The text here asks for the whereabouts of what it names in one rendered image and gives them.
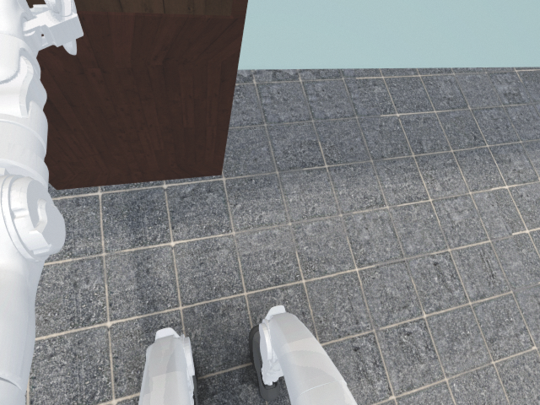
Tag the left robot hand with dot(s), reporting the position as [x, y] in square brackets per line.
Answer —
[57, 20]

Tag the right robot shin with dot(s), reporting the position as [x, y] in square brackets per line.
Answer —
[271, 371]

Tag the robot left upper arm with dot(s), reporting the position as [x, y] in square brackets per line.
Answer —
[31, 229]

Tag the right robot thigh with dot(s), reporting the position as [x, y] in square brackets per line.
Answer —
[310, 375]

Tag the cabinet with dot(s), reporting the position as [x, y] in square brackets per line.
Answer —
[147, 97]

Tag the left robot forearm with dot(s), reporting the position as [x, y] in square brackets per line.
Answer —
[23, 123]

